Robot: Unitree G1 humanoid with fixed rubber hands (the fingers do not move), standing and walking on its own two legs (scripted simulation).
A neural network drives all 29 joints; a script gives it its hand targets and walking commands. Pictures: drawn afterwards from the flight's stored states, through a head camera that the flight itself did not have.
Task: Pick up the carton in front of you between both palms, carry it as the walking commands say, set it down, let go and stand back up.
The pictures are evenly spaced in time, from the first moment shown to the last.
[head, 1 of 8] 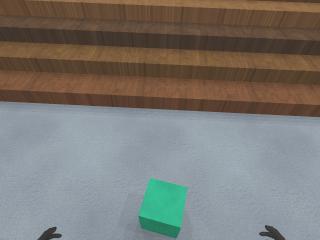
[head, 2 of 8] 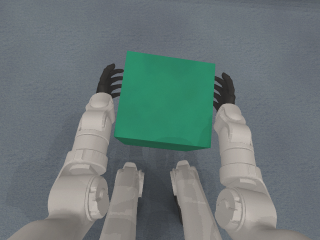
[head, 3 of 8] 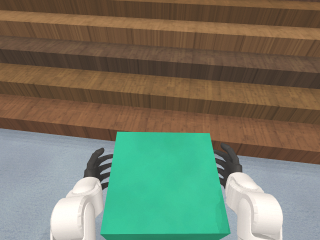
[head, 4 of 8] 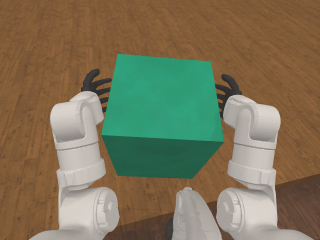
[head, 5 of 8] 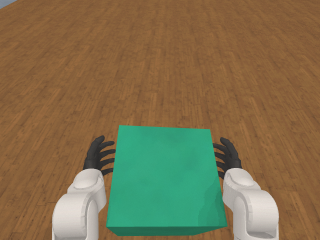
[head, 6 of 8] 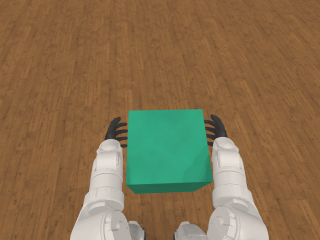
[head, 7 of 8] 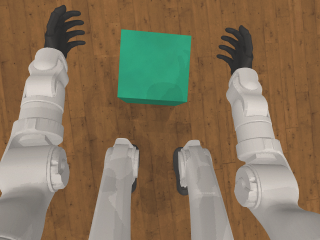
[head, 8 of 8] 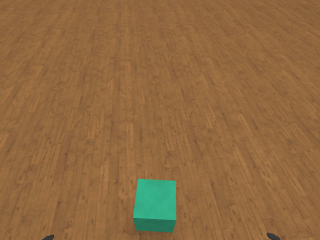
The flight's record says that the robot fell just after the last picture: no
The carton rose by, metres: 1.77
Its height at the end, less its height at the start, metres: +1.03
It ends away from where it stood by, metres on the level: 5.43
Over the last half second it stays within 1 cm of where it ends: yes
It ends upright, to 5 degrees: yes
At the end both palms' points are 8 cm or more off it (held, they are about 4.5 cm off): yes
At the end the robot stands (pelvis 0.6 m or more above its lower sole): yes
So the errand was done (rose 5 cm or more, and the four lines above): yes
